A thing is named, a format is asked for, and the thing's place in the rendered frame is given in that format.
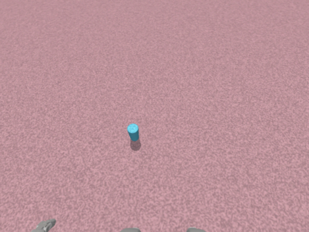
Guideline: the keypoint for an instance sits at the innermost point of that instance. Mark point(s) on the left robot hand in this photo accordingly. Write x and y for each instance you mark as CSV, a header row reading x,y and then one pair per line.
x,y
45,226

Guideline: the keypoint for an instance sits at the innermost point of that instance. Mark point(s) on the cup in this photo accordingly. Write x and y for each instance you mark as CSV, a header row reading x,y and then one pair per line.
x,y
133,131

